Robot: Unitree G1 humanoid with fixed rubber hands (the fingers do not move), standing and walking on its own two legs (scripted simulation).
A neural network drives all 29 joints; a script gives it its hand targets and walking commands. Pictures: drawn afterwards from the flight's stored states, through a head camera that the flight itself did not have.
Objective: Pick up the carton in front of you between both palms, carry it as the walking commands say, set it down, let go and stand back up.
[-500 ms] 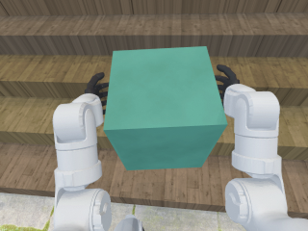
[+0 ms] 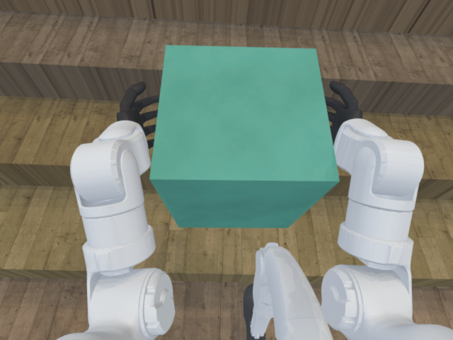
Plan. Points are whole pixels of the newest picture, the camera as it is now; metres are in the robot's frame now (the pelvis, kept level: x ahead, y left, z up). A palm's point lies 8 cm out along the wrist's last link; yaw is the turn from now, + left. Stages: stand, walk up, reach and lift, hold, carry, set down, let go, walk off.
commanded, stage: carry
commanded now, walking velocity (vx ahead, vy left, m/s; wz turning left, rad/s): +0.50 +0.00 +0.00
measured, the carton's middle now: (236, 151) +0.40 -0.02 +0.07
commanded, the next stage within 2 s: none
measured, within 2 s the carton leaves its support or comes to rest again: neither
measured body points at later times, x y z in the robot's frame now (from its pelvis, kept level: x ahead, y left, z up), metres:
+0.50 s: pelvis +0.35 -0.01 +0.19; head +0.38 -0.03 +0.64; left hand +0.76 +0.12 +0.39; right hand +0.74 -0.18 +0.37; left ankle +0.46 +0.06 -0.45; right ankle +0.19 -0.10 -0.48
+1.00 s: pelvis +0.64 -0.09 +0.37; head +0.68 -0.08 +0.81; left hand +1.02 +0.10 +0.49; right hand +1.06 -0.20 +0.50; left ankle +0.52 +0.05 -0.21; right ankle +0.72 -0.17 -0.29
